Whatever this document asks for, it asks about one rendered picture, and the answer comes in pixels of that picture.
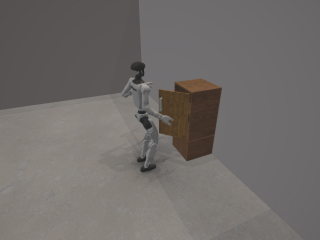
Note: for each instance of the cupboard door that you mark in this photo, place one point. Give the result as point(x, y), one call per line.
point(175, 105)

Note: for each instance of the right robot hand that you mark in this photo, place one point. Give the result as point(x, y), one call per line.
point(166, 120)

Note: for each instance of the robot right thigh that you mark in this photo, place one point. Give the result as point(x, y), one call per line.
point(152, 130)

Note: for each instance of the right robot forearm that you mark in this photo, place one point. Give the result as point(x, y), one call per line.
point(152, 112)

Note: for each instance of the left robot upper arm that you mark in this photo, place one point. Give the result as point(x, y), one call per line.
point(127, 88)

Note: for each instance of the right robot upper arm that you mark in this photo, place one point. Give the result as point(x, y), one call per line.
point(145, 90)

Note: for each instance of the handle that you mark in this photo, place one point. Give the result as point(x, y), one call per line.
point(160, 104)

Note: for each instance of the humanoid robot head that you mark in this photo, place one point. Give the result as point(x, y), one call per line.
point(138, 66)

